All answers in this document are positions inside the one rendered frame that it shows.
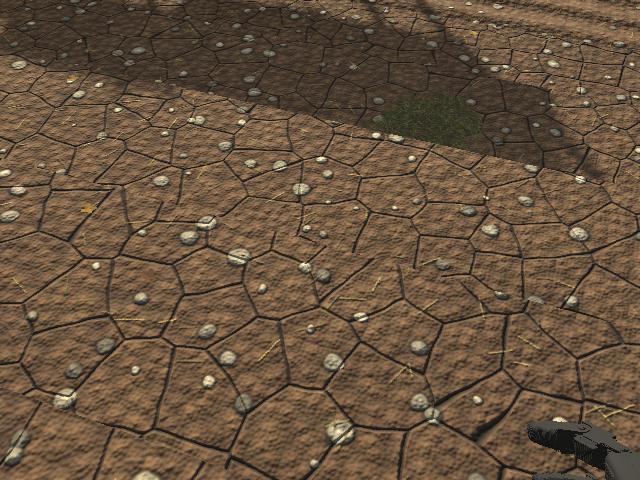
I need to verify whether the right robot hand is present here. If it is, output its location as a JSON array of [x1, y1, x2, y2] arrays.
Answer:
[[527, 421, 640, 480]]

